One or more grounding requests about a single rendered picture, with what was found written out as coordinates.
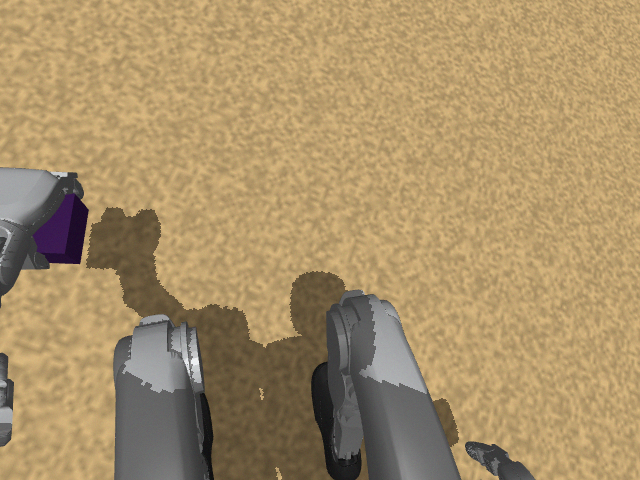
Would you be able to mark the right robot hand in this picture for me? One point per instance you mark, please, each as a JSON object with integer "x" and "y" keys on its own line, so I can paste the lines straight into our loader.
{"x": 497, "y": 461}

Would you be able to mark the small box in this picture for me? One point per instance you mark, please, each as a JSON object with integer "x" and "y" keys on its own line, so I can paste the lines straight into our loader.
{"x": 61, "y": 238}

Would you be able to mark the left robot hand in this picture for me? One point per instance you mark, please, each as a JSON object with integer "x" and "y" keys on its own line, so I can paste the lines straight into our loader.
{"x": 29, "y": 198}

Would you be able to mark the left robot arm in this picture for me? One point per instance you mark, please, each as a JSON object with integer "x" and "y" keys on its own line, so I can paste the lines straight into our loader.
{"x": 14, "y": 247}

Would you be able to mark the right robot foot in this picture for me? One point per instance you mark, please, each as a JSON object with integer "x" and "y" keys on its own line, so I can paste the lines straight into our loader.
{"x": 338, "y": 469}

